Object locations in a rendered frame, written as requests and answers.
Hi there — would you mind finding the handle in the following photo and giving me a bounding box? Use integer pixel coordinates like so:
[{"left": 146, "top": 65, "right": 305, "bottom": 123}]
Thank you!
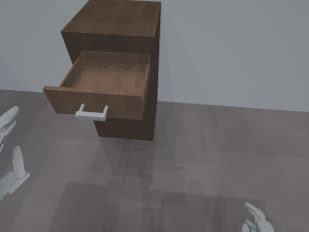
[{"left": 74, "top": 103, "right": 108, "bottom": 122}]

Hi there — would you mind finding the drawer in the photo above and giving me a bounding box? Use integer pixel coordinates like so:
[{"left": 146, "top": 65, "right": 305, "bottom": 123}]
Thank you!
[{"left": 42, "top": 50, "right": 151, "bottom": 120}]

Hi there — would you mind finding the cabinet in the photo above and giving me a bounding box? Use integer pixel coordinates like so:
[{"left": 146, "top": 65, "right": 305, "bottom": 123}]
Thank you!
[{"left": 61, "top": 0, "right": 161, "bottom": 141}]

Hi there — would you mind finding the robot right hand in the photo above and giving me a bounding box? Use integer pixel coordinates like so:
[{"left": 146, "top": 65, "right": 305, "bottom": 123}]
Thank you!
[{"left": 239, "top": 202, "right": 274, "bottom": 232}]

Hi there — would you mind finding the robot left hand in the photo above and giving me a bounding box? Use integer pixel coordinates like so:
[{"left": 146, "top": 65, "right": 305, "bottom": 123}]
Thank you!
[{"left": 0, "top": 106, "right": 30, "bottom": 201}]

